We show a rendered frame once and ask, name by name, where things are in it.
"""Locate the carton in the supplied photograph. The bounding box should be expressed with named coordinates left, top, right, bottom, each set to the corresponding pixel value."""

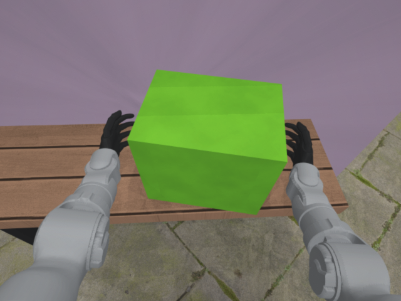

left=127, top=70, right=288, bottom=215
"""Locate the robot left upper arm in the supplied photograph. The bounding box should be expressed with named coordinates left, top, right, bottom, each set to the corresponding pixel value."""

left=0, top=208, right=110, bottom=301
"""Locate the robot right forearm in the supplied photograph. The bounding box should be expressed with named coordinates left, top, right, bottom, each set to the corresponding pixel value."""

left=286, top=162, right=390, bottom=287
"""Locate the table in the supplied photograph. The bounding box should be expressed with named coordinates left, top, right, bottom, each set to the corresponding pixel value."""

left=0, top=119, right=349, bottom=245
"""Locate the robot left hand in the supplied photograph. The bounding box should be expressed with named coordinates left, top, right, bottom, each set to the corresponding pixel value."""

left=99, top=110, right=134, bottom=157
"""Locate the robot right hand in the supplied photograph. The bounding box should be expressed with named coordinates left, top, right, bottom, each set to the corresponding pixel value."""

left=285, top=122, right=313, bottom=166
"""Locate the robot left forearm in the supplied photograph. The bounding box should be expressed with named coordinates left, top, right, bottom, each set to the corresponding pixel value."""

left=33, top=148, right=121, bottom=261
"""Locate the robot right upper arm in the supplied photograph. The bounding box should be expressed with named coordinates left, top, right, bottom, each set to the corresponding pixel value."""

left=309, top=242, right=401, bottom=301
